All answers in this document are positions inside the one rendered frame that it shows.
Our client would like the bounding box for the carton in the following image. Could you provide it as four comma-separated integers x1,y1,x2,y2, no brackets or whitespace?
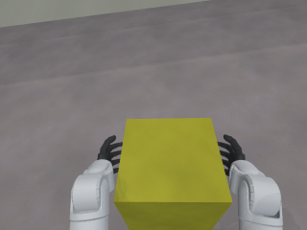
113,118,233,230

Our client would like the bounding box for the right robot forearm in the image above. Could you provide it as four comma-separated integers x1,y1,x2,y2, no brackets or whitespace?
228,160,283,230

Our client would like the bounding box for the robot left hand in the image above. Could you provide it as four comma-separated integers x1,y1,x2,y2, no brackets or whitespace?
97,135,123,173

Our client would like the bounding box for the robot right hand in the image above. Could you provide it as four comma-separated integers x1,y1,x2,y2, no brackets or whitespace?
217,134,246,176

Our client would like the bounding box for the left robot forearm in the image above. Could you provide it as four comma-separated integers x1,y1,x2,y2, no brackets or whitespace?
69,159,115,230

